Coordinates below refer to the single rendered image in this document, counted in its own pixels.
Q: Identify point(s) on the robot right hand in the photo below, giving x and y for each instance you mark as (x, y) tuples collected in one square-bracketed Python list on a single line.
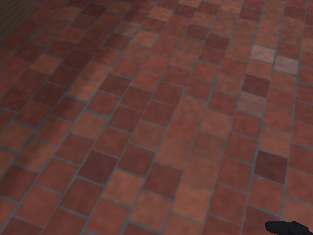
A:
[(287, 228)]

